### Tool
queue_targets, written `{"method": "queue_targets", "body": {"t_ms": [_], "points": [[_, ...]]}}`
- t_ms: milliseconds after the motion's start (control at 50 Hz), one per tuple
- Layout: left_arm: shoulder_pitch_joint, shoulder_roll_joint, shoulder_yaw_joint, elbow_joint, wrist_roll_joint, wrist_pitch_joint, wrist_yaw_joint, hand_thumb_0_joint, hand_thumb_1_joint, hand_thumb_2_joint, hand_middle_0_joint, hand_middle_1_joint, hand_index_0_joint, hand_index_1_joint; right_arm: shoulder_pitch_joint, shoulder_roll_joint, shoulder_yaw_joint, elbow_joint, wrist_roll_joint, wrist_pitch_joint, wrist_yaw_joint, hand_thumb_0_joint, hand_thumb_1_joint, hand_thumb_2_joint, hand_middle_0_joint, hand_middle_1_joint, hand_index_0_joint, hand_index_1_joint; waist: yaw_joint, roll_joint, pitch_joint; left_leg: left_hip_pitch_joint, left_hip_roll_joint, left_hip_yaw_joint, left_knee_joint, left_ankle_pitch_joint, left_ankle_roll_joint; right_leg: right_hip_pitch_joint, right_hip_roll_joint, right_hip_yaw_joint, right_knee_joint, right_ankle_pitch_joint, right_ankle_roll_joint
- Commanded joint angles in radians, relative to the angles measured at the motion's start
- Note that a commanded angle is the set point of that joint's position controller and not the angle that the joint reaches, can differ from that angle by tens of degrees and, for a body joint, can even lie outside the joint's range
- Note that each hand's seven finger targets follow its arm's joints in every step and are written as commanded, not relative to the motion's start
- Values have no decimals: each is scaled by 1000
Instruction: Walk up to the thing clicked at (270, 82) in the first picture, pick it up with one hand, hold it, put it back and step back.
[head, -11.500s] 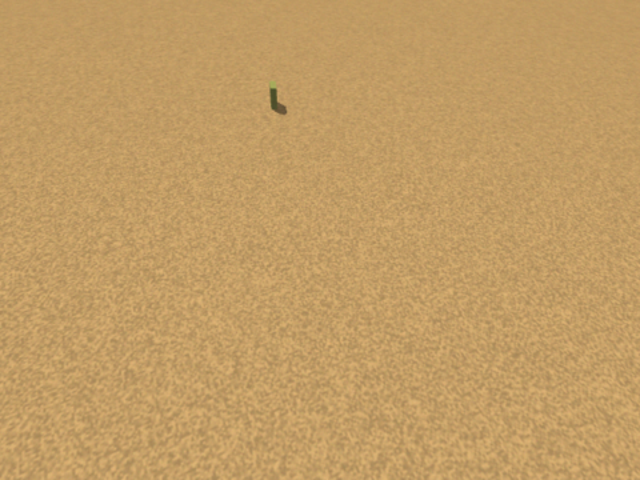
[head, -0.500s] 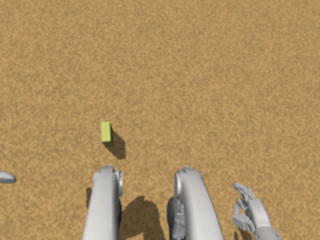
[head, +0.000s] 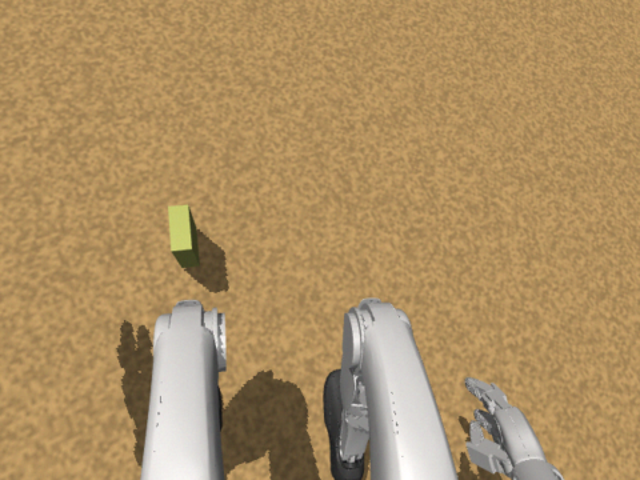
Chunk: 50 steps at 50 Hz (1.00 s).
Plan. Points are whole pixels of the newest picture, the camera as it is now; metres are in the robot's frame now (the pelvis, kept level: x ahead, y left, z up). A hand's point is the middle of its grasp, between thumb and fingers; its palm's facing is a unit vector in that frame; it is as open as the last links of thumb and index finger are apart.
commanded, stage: go down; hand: left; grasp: from the side
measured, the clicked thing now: (185, 238) +0.48 +0.20 -0.35
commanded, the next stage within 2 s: approach in 0.84 s
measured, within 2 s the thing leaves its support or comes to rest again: neither
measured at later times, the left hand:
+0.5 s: hand out of the picture +0.39 +0.41 -0.03, palm faces +0.18 -0.98 -0.11, open 16.7 cm
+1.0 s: hand out of the picture +0.40 +0.41 -0.04, palm faces +0.17 -0.98 -0.10, open 16.7 cm
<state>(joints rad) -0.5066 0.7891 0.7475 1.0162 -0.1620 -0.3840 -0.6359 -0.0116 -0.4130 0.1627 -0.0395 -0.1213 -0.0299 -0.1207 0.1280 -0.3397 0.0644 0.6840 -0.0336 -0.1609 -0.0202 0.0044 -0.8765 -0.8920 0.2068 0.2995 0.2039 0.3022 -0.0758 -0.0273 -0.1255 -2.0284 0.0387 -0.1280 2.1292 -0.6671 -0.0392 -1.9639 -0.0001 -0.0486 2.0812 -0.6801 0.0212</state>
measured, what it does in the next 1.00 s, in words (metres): lowers itself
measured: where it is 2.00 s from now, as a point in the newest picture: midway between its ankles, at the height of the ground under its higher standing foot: (274, 451)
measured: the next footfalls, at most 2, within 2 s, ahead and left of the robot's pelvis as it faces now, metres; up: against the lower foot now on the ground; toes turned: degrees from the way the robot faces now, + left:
none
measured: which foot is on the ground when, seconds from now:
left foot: down 0.00-1.00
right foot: down 0.00-1.00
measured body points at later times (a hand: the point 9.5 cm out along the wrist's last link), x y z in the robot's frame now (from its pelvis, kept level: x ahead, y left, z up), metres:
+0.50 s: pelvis +0.00 +0.00 -0.04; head +0.20 +0.07 +0.36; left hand +0.37 +0.46 -0.02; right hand +0.15 -0.27 -0.14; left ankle +0.09 +0.14 -0.38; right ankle +0.10 -0.13 -0.38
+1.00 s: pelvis -0.01 +0.01 -0.06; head +0.20 +0.08 +0.33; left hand +0.38 +0.46 -0.03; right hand +0.14 -0.27 -0.15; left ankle +0.09 +0.14 -0.38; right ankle +0.10 -0.13 -0.38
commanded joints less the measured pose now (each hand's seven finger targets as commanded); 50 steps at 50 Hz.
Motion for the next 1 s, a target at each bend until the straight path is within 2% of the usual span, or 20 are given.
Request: {"method": "queue_targets", "body": {"t_ms": [0,100,120,160,240,300,360,420,540,580,620,640,740,780,840,860,900,920,940,980], "points": [[-211,409,85,-171,-37,-67,-12,0,-406,165,-29,-119,-26,-121,95,-225,-74,-60,0,-34,-10,0,-873,-896,200,300,200,300,38,214,-549,402,-3,64,-260,48,64,236,18,-42,-193,72,-59],[-258,446,94,-185,-32,-72,-28,0,-407,178,-30,-127,-24,-132,113,-231,-69,-50,-9,-32,-8,0,-875,-897,200,300,200,300,29,225,-613,397,-7,78,-211,93,62,248,18,-41,-166,101,-59],[-247,467,113,-182,-32,-71,-28,0,-402,180,-29,-125,-23,-130,107,-234,-66,-50,-9,-30,-9,0,-872,-897,200,300,200,300,47,245,-614,408,-6,77,-216,108,60,246,17,-43,-154,115,-61],[-260,457,94,-177,-28,-65,-32,0,-401,183,-29,-123,-21,-130,109,-232,-63,-45,-11,-30,-8,0,-876,-898,200,300,200,300,39,248,-610,396,-7,79,-203,97,60,229,18,-44,-147,104,-61],[-259,489,114,-182,-27,-56,-32,0,-393,187,-27,-125,-17,-133,107,-238,-62,-47,-11,-28,-8,0,-878,-899,200,300,200,300,44,245,-609,380,-9,82,-186,100,61,221,20,-47,-136,103,-62],[-257,449,91,-169,-30,-52,-39,0,-390,193,-25,-130,-15,-138,114,-234,-59,-36,-10,-23,-5,0,-877,-899,200,300,200,300,32,262,-574,380,-7,70,-187,97,57,172,20,-58,-114,102,-64],[-274,480,115,-186,-32,-55,-38,0,-385,191,-24,-130,-14,-137,101,-244,-60,-52,-10,-24,-5,0,-879,-899,200,300,200,300,34,260,-577,374,-7,68,-171,101,59,166,21,-60,-108,108,-64],[-259,446,103,-153,-41,-60,-42,0,-384,190,-23,-123,-13,-130,101,-236,-51,-51,-10,-23,-2,0,-877,-899,200,300,200,300,20,227,-549,330,-8,67,-156,95,62,170,22,-65,-98,101,-61],[-305,471,96,-176,-34,-68,-51,0,-383,192,-28,-134,-19,-140,100,-247,-54,-54,-15,-22,-1,0,-872,-897,200,300,200,300,13,250,-565,345,-8,64,-144,78,61,145,22,-65,-94,88,-61],[-294,467,103,-169,-38,-70,-50,0,-381,193,-27,-133,-17,-140,105,-248,-48,-53,-15,-20,0,0,-874,-897,200,300,200,300,17,262,-556,346,-7,62,-147,76,60,142,22,-72,-83,89,-62],[-282,506,130,-181,-39,-71,-46,0,-376,191,-32,-135,-20,-143,103,-254,-48,-58,-16,-19,1,0,-874,-897,200,300,200,300,33,269,-593,358,-8,65,-140,101,58,159,22,-69,-75,106,-62],[-293,487,115,-189,-37,-72,-48,0,-381,191,-28,-135,-19,-141,109,-254,-47,-57,-16,-17,1,0,-873,-897,200,300,200,300,20,282,-587,370,-7,59,-141,110,56,145,21,-75,-67,115,-63],[-298,504,119,-199,-35,-76,-47,0,-362,198,-30,-144,-21,-149,96,-263,-45,-64,-15,-11,1,0,-872,-897,200,300,200,300,23,317,-559,378,-6,42,-151,93,52,100,18,-78,-48,105,-67],[-289,482,110,-195,-35,-77,-48,0,-385,186,-33,-142,-26,-145,85,-270,-48,-69,-13,-10,2,0,-873,-896,200,300,200,300,21,331,-531,395,-2,27,-163,70,49,58,17,-85,-38,97,-67],[-308,488,110,-188,-48,-83,-53,0,-398,189,-33,-141,-24,-147,93,-263,-38,-62,-14,-7,3,0,-875,-898,200,300,200,300,2,297,-537,358,-8,39,-135,78,54,93,19,-81,-51,93,-63],[-296,507,137,-185,-53,-85,-51,0,-400,185,-32,-139,-24,-144,91,-266,-38,-70,-15,-8,3,0,-876,-897,200,300,200,300,14,272,-554,346,-11,49,-119,97,58,117,20,-77,-54,107,-61],[-306,496,126,-174,-56,-90,-58,0,-403,185,-33,-139,-25,-144,85,-269,-35,-71,-17,-9,4,0,-876,-898,200,300,200,300,3,279,-539,336,-10,51,-110,99,59,107,20,-78,-48,108,-61],[-296,483,117,-147,-58,-90,-62,0,-395,260,-56,-210,-26,-224,88,-264,-30,-64,-20,-10,4,0,-886,-899,201,301,200,301,-8,256,-530,318,-10,51,-101,95,61,119,23,-79,-53,103,-59],[-288,481,120,-121,-56,-90,-65,0,-386,180,-59,-130,-32,-153,89,-266,-30,-66,-20,-10,4,0,-860,-893,199,301,199,301,-12,227,-511,299,-11,53,-90,88,65,111,25,-80,-59,96,-57],[-289,487,126,-82,-61,-105,-69,0,-381,150,-58,-137,-36,-155,77,-264,-17,-72,-27,-13,6,0,-864,-893,199,301,199,301,-23,197,-483,239,-13,58,-65,69,71,142,28,-80,-62,87,-52]]}}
